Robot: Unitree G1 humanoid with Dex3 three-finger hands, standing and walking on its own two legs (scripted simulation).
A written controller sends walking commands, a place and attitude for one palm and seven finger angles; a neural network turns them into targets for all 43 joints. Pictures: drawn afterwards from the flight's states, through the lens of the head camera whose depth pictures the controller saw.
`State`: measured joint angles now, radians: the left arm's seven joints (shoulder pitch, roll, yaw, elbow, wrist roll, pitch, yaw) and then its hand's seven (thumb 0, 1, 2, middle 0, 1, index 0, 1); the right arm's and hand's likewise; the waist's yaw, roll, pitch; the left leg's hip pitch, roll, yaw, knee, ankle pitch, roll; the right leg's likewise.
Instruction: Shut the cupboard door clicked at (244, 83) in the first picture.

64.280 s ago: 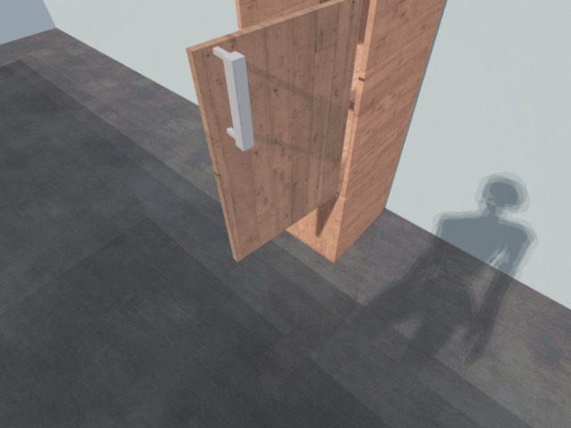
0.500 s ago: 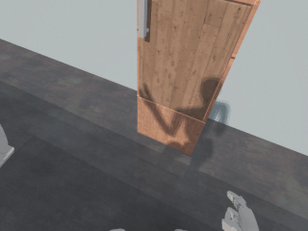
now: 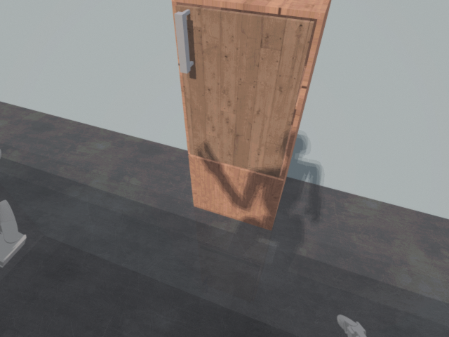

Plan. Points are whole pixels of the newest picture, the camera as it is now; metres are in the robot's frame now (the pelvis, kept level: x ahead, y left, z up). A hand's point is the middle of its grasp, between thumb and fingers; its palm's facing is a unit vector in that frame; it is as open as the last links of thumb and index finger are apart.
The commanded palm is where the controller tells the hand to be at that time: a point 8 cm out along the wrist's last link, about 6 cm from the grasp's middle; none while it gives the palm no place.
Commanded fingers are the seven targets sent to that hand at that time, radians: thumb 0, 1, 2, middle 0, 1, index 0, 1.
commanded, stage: stop stepping back and stand still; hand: left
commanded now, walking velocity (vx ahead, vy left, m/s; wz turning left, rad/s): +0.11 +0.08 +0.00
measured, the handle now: (186, 41) +0.90 +0.14 +0.16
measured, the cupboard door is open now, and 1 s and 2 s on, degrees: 0 0 0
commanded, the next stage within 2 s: let the arm hang, fingers relaxed in 0.16 s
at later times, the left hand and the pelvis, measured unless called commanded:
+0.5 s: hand out of the picture +0.13 +0.24 -0.13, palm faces +0.00 -0.97 -0.25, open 7.4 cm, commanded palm none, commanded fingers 0.00 0.90 0.90 -0.20 -0.30 -0.20 -0.30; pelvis +0.01 +0.04 +0.00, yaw +2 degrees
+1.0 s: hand out of the picture -0.06 +0.24 -0.16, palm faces +0.05 -0.98 -0.21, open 7.3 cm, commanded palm none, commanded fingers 0.00 0.90 0.90 -0.20 -0.30 -0.20 -0.30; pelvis +0.00 +0.07 +0.01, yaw +1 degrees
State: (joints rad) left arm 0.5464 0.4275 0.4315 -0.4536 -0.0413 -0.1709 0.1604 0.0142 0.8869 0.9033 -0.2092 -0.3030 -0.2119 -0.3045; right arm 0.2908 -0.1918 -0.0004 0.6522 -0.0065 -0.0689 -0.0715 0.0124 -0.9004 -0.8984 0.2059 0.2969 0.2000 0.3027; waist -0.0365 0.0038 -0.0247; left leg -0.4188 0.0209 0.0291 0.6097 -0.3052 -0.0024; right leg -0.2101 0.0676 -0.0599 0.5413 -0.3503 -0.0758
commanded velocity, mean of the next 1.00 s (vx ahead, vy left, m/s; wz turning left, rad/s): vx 0.01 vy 0.02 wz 0.00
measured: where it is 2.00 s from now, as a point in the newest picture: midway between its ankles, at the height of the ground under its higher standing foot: outside the picture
